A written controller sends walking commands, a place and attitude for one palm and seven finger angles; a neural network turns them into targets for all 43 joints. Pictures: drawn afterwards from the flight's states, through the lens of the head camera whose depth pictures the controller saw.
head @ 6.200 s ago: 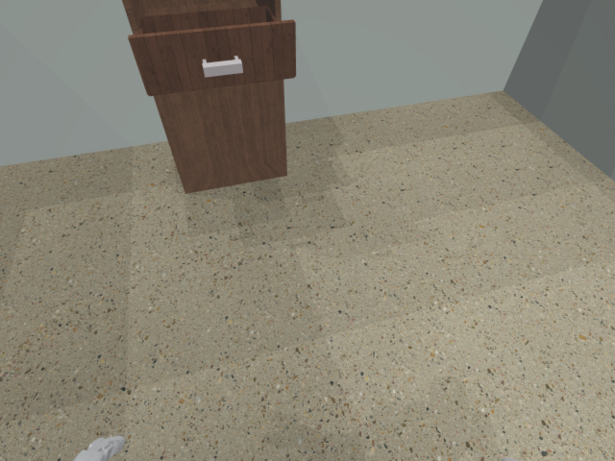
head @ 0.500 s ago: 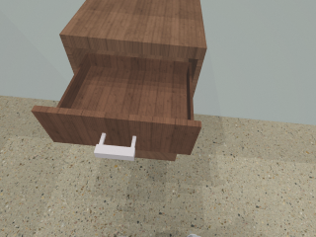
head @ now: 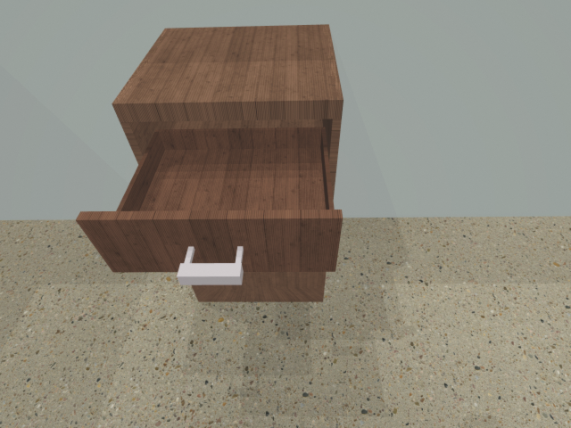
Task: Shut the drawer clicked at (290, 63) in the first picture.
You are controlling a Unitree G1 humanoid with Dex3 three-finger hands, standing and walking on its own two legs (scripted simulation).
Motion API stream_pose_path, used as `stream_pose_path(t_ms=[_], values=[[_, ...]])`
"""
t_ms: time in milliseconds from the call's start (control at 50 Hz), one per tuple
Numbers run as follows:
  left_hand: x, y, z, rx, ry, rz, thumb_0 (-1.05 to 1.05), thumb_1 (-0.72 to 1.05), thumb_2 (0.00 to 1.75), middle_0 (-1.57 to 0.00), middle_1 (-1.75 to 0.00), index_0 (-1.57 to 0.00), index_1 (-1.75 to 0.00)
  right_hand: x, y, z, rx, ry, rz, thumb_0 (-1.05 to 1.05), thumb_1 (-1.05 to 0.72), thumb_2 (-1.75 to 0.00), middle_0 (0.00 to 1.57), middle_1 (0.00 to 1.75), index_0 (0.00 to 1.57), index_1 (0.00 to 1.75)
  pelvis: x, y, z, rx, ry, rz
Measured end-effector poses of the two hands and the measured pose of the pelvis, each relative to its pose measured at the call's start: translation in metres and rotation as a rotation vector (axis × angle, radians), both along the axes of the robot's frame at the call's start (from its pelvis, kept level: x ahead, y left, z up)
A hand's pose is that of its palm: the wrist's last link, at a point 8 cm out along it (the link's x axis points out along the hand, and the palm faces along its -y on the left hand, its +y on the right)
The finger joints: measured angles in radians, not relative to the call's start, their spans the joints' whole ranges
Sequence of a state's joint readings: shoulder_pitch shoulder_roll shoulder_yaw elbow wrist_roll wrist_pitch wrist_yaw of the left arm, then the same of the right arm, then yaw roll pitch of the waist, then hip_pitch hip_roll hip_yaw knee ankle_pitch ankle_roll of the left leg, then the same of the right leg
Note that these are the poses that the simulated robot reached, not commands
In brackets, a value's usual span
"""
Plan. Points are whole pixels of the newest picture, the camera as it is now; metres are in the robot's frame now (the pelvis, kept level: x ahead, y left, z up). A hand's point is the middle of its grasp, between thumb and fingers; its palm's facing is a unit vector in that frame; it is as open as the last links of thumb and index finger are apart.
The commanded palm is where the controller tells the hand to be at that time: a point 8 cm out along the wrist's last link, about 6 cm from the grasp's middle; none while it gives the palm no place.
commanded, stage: come to a stop and stand still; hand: left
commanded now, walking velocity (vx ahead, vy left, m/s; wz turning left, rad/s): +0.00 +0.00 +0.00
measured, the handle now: (213, 262) +0.39 +0.16 -0.03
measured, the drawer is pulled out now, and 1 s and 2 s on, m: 0.29 0.29 0.29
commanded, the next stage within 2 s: look again from close up in 1.18 s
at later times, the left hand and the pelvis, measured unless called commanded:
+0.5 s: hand out of the picture -0.03 +0.12 -0.18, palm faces +0.05 -0.99 -0.15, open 7.3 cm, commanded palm none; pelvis +0.00 -0.02 +0.00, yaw +0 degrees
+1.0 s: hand out of the picture +0.01 +0.13 -0.18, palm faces +0.04 -0.98 -0.18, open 7.3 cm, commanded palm none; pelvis +0.03 -0.03 +0.00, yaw +0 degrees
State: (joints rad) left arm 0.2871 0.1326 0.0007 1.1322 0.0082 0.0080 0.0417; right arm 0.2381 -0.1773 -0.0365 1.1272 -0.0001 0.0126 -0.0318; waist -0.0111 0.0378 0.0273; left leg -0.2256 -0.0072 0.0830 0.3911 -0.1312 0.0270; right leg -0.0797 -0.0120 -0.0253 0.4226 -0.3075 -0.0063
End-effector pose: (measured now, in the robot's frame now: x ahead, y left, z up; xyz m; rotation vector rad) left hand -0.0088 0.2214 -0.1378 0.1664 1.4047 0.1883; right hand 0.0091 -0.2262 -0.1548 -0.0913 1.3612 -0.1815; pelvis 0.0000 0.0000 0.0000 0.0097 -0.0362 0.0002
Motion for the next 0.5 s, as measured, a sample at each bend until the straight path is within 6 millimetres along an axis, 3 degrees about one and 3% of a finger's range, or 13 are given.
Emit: stream_pose_path(t_ms=[160, 280, 380, 500], values=[[-0.009, -0.028, -0.009, -0.047, -0.005, -0.008, 0.01, 0.91, 0.90, -0.20, -0.30, -0.20, -0.30, -0.064, -0.003, 0.002, 0.019, 0.132, -0.031, 0.01, -0.92, -0.89, 0.20, 0.30, 0.20, 0.30, -0.010, -0.017, -0.001, -0.004, -0.014, 0.003], [-0.019, -0.043, -0.013, -0.076, 0.029, 0.007, 0.01, 0.91, 0.90, -0.20, -0.30, -0.20, -0.30, -0.093, 0.000, 0.006, 0.026, 0.219, -0.047, 0.01, -0.91, -0.89, 0.20, 0.30, 0.20, 0.30, -0.010, -0.023, -0.002, -0.006, -0.001, 0.006], [-0.027, -0.049, -0.013, -0.084, 0.066, 0.022, 0.01, 0.91, 0.90, -0.20, -0.30, -0.20, -0.30, -0.093, 0.005, 0.007, 0.037, 0.238, -0.050, 0.01, -0.91, -0.89, 0.20, 0.30, 0.20, 0.30, -0.006, -0.024, -0.002, -0.006, 0.009, 0.004], [-0.030, -0.051, -0.012, -0.083, 0.091, 0.034, 0.01, 0.91, 0.90, -0.20, -0.30, -0.20, -0.30, -0.066, 0.010, 0.004, 0.048, 0.192, -0.038, 0.01, -0.91, -0.89, 0.20, 0.30, 0.20, 0.30, 0.002, -0.025, -0.002, -0.005, 0.018, 0.000]])
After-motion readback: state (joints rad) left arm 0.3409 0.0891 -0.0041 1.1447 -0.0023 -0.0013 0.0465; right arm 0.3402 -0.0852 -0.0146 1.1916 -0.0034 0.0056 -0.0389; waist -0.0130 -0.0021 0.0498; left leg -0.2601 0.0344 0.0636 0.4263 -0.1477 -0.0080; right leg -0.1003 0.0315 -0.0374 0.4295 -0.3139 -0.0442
